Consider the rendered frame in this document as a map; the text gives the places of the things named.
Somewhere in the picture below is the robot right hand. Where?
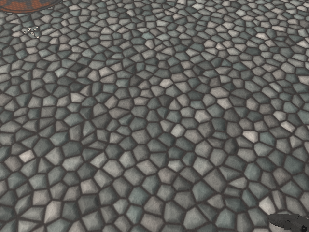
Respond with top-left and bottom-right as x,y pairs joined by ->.
268,214 -> 309,232

